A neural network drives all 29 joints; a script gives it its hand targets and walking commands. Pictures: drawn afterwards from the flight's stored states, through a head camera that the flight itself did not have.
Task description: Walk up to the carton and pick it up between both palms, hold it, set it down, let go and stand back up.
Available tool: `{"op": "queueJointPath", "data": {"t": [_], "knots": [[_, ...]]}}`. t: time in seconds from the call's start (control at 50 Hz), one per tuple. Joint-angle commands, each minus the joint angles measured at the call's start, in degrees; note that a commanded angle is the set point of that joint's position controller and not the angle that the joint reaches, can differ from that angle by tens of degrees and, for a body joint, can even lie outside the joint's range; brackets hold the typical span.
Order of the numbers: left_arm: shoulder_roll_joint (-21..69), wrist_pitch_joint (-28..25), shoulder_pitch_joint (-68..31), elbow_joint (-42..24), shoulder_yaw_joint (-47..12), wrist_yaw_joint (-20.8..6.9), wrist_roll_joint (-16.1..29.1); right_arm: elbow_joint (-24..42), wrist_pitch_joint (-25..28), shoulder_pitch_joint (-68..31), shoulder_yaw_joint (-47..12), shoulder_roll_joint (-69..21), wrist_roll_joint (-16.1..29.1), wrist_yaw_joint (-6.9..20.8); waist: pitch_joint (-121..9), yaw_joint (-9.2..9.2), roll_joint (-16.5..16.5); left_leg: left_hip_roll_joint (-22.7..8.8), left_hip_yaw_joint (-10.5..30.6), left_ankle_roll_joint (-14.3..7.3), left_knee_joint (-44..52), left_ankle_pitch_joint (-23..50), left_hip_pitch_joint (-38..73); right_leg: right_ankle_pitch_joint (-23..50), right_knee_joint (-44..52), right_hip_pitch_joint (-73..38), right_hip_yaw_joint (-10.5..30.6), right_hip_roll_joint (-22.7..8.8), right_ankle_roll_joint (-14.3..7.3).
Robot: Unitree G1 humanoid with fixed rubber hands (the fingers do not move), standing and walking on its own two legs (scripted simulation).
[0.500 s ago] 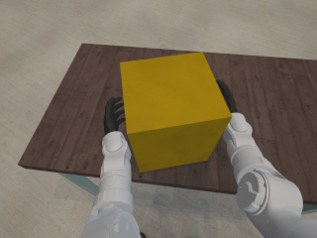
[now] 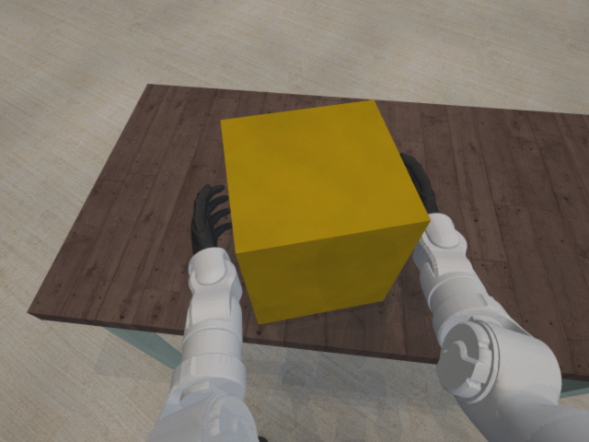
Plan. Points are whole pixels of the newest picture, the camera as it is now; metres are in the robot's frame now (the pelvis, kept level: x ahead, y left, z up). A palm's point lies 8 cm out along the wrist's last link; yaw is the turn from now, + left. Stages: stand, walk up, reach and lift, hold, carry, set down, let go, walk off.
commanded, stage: set down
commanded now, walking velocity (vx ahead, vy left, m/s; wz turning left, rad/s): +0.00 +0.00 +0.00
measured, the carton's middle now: (311, 221) +0.43 +0.05 +0.01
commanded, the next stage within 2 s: none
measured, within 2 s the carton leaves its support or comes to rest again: neither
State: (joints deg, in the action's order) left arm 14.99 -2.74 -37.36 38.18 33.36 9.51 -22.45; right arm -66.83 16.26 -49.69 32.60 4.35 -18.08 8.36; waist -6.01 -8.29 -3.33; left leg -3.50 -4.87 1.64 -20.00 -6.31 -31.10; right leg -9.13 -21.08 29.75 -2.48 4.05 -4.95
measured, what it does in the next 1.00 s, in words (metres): stands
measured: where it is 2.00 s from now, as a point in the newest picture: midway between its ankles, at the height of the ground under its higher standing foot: outside the picture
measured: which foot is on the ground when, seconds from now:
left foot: down 0.00-1.00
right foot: down 0.00-1.00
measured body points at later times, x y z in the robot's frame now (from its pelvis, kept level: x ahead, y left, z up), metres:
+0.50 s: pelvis -0.01 +0.00 -0.02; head +0.14 +0.00 +0.41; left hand +0.38 +0.22 -0.02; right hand +0.50 -0.11 -0.01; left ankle +0.01 +0.14 -0.74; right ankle -0.01 -0.06 -0.74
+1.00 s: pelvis -0.02 +0.01 -0.01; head +0.13 +0.01 +0.41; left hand +0.33 +0.21 -0.02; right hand +0.44 -0.17 -0.03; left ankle +0.01 +0.14 -0.74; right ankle -0.01 -0.06 -0.74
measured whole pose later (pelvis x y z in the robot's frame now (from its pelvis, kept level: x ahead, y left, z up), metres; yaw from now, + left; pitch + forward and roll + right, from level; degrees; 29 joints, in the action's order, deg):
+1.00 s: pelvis -0.02 +0.01 -0.01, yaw +0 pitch +28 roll -2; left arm 6.2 -3.0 -21.8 25.0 5.4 15.0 0.4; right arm -63.1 20.7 -38.5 -2.7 26.4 18.3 12.3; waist -10.6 -9.8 -0.1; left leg -4.1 -2.7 0.8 -26.0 -6.1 -47.6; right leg -6.8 -22.4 43.5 -3.0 4.9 -4.2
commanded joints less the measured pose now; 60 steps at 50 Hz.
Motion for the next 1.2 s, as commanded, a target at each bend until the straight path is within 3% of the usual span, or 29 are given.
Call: {"op": "queueJointPath", "data": {"t": [0.0, 0.02, 0.12, 0.14, 0.16, 0.18, 0.24, 0.32, 0.4, 0.48, 0.5, 0.52, 0.54, 0.58, 0.62, 0.66, 0.68, 0.7, 0.72, 0.74, 0.76, 0.78, 0.84, 0.86, 0.92, 1.04, 1.06, 1.08, 1.18], "knots": [[9.65, -0.9, -23.32, -1.33, -10.57, -2.39, -0.91, -0.42, -0.63, -26.04, -9.95, -9.79, -1.55, 2.8, -31.48, -2.64, -2.59, 1.69, -2.03, -2.34, -1.04, 14.07, 11.07, 21.63, -0.97, -21.4, 1.5, -4.71, 6.13], [7.59, -1.68, -24.45, -1.85, -10.24, -1.89, -0.12, 0.77, -0.56, -27.82, -11.43, -9.25, -0.55, 2.79, -33.64, -3.99, -4.1, 1.87, -2.36, -2.73, -1.42, 11.91, 7.59, 20.81, -0.38, -21.97, 2.73, -5.25, 6.38], [-1.88, -3.3, -26.06, -2.42, -11.71, 1.14, 4.41, -0.32, -0.36, -29.89, -14.99, 2.68, 7.47, -0.36, -37.92, -2.82, -3.32, 2.02, -1.44, -1.73, -3.21, 14.21, 5.46, 26.42, -2.3, -23.45, 3.56, -5.0, 6.58], [-3.79, -4.17, -25.32, -1.17, -11.77, 1.85, 5.52, 0.12, 0.27, -31.01, -16.43, 5.26, 9.02, -0.86, -40.32, -4.51, -3.25, 2.22, -1.4, -2.05, -3.08, 13.43, 3.04, 25.57, -2.07, -22.58, 4.12, -4.87, 6.36], [-6.73, -4.51, -27.78, -2.39, -13.59, 2.69, 7.94, 0.31, 0.5, -32.18, -16.1, 9.68, 11.25, -1.33, -42.62, -3.14, -2.29, 1.83, -0.94, -1.64, -3.38, 14.76, 5.88, 25.38, -3.17, -21.27, 3.01, -3.94, 6.3], [-9.72, -5.13, -25.4, -2.18, -14.33, 3.66, 9.53, 1.34, 1.13, -32.89, -19.58, 12.78, 14.62, -1.93, -47.46, -4.68, -2.25, 1.72, -0.68, -1.39, -5.65, 19.14, 5.59, 31.34, -4.66, -22.08, 3.44, -3.23, 5.88], [-12.56, -5.82, -27.29, 0.11, -18.01, 6.1, 15.25, -0.29, 0.91, -36.52, -24.5, 19.07, 22.12, -4.05, -52.59, -4.96, -3.74, 2.18, -0.22, -0.22, -7.46, 19.33, 2.67, 32.83, -5.71, -20.41, 3.84, -1.37, 5.18], [-14.64, -6.86, -27.54, 0.89, -22.09, 5.98, 20.41, 0.75, 1.29, -36.15, -29.45, 22.11, 28.56, -4.59, -55.76, -4.75, -3.78, 2.51, -0.09, 0.4, -9.28, 20.68, -0.84, 34.91, -6.87, -22.7, 5.0, -2.35, 5.45], [-14.97, -6.99, -25.77, -4.88, -24.87, 5.35, 22.84, 2.72, 2.4, -37.28, -29.46, 25.59, 30.05, -4.62, -60.77, -2.45, -4.72, 2.48, 0.63, 0.8, -11.07, 25.04, -0.68, 42.8, -9.01, -22.62, 3.22, -1.57, 6.01], [-17.17, -6.48, -21.72, -6.49, -23.24, 4.29, 22.36, 3.94, 2.93, -34.72, -32.07, 27.56, 32.26, -3.24, -58.89, -3.1, -8.8, 3.13, 0.99, -0.39, -9.21, 21.75, -6.01, 46.12, -9.02, -27.47, 4.77, -3.25, 7.78], [-15.55, -6.14, -17.24, -9.77, -24.45, 4.11, 22.76, 2.5, 3.5, -30.84, -31.16, 29.8, 32.78, -2.59, -57.55, -1.0, -7.5, 2.57, 2.38, 0.01, -8.26, 23.6, -4.13, 47.94, -9.27, -27.19, 4.16, -2.85, 7.46], [-17.03, -6.98, -21.74, -9.27, -22.16, 3.66, 22.26, 4.6, 4.11, -34.85, -32.2, 27.85, 32.47, -2.55, -60.21, -2.49, -8.99, 2.92, 1.2, -0.47, -9.1, 22.91, -6.09, 47.78, -9.58, -27.34, 4.86, -3.15, 7.96], [-14.55, -6.46, -13.81, -11.54, -24.46, 3.51, 22.03, 2.48, 4.68, -28.88, -31.0, 29.81, 32.26, -1.93, -57.53, 0.29, -8.12, 2.53, 2.54, -0.37, -7.96, 23.53, -4.86, 49.97, -9.85, -28.35, 3.72, -2.79, 7.95], [-15.13, -7.3, -19.44, -13.62, -25.79, 3.79, 23.06, 4.82, 6.16, -32.56, -29.44, 30.69, 32.05, -1.18, -60.97, 0.5, -6.2, 2.45, 2.22, 0.03, -8.08, 23.49, -4.6, 45.79, -8.95, -24.85, 3.45, -2.52, 7.56], [-15.33, -6.94, -15.48, -13.53, -23.57, 3.88, 21.26, 4.74, 6.18, -30.05, -31.15, 30.65, 32.97, 0.02, -60.38, -1.5, -5.64, 2.43, 2.62, -0.31, -7.65, 22.42, -5.49, 46.43, -8.61, -26.41, 4.55, -2.97, 7.57], [-13.17, -6.64, -9.66, -20.96, -26.36, 4.01, 22.24, 7.2, 7.48, -23.8, -31.27, 31.7, 34.34, 0.57, -63.44, 1.14, -6.48, 1.7, 3.19, 0.09, -8.64, 27.42, -0.76, 50.4, -8.81, -26.73, 3.62, -2.24, 7.3], [-13.14, -6.46, -8.42, -18.24, -25.33, 3.74, 21.96, 8.3, 7.49, -24.17, -32.47, 31.41, 34.22, 0.79, -61.44, -0.18, -7.39, 1.82, 3.09, -0.15, -8.23, 25.94, -2.45, 51.21, -8.48, -27.32, 4.21, -2.67, 7.8], [-13.45, -6.93, -12.51, -18.71, -25.55, 3.81, 21.85, 5.97, 7.43, -24.39, -31.87, 31.67, 33.79, 1.2, -59.3, 1.09, -6.45, 1.94, 3.14, -0.57, -7.9, 23.4, -3.99, 47.96, -8.62, -26.14, 4.59, -2.86, 7.81], [-13.42, -7.02, -12.91, -18.9, -25.53, 4.32, 21.73, 8.54, 7.57, -25.63, -31.89, 31.82, 33.92, 1.35, -61.72, -0.85, -5.23, 1.75, 2.82, -0.35, -7.11, 23.38, -2.84, 45.49, -7.97, -24.81, 4.41, -2.73, 7.59], [-12.7, -6.56, -2.14, -27.07, -27.55, 4.56, 22.99, 11.55, 8.42, -16.41, -31.21, 34.22, 35.28, 1.86, -65.1, 1.66, -5.69, 1.25, 4.22, -0.06, -8.59, 29.96, 1.23, 52.15, -8.81, -26.6, 3.77, -1.62, 7.38], [-10.71, -6.45, -3.64, -27.26, -29.24, 4.63, 23.42, 10.87, 8.9, -18.13, -30.86, 33.99, 35.64, 2.4, -63.76, 1.62, -4.66, 0.9, 4.12, 0.22, -9.09, 30.52, 3.0, 49.83, -9.48, -23.76, 2.26, -0.52, 6.58], [-13.67, -6.38, -9.0, -22.32, -25.82, 4.76, 21.99, 12.09, 8.73, -23.25, -31.05, 33.64, 34.88, 1.98, -63.74, -1.41, -5.73, 1.51, 2.77, -0.02, -8.9, 27.08, 0.23, 46.14, -7.98, -22.67, 3.9, -1.71, 7.04], [-10.82, -5.67, -4.64, -25.69, -28.47, 5.01, 22.35, 12.16, 8.99, -18.04, -31.06, 35.32, 36.24, 2.97, -61.08, 0.9, -4.28, 1.04, 3.46, 0.29, -8.93, 27.88, 2.93, 45.25, -8.45, -22.5, 3.15, -0.85, 6.22], [-11.27, -5.66, -1.54, -28.11, -28.21, 5.1, 22.64, 15.16, 9.23, -15.01, -32.76, 34.99, 37.17, 3.15, -62.46, -0.51, -5.1, 1.1, 3.16, -0.01, -9.33, 28.64, 3.68, 44.55, -7.85, -24.33, 3.9, -0.69, 5.96], [-9.34, -3.63, 1.75, -29.08, -29.24, 5.66, 22.25, 16.54, 8.7, -12.55, -31.53, 37.09, 37.25, 3.77, -59.32, -0.13, -5.83, 0.46, 3.6, -0.03, -9.72, 29.14, 8.79, 39.72, -7.11, -19.55, 2.56, 0.84, 4.92], [-10.07, -1.62, -1.04, -25.65, -29.72, 6.09, 22.66, 16.02, 7.04, -13.0, -32.15, 37.2, 38.65, 4.85, -49.35, -0.36, -6.92, 0.8, 4.06, -0.39, -9.28, 19.71, 9.6, 25.8, -4.93, -16.21, 4.59, -0.25, 4.22], [-11.31, -1.02, -0.12, -23.15, -27.82, 6.08, 22.05, 15.56, 6.31, -11.84, -33.7, 37.65, 38.83, 5.12, -46.16, -1.74, -9.72, 1.36, 3.33, -0.92, -8.69, 16.02, 5.55, 21.62, -4.46, -18.16, 6.36, -1.02, 4.61], [-11.16, -1.06, 1.34, -25.89, -29.3, 5.93, 22.95, 16.87, 6.15, -8.24, -33.53, 37.72, 38.91, 5.1, -45.89, 0.5, -9.93, 1.64, 3.76, -1.08, -8.78, 14.66, 5.48, 21.27, -4.77, -20.51, 6.88, -1.53, 5.01], [-12.14, 0.69, 1.38, -26.27, -29.74, 6.4, 22.07, 15.58, 4.05, -4.85, -34.21, 37.2, 40.58, 5.65, -37.02, 0.15, -6.87, 1.87, 4.3, -1.36, -7.5, 7.5, 5.22, 9.16, -3.89, -19.04, 8.48, -2.55, 4.26]]}}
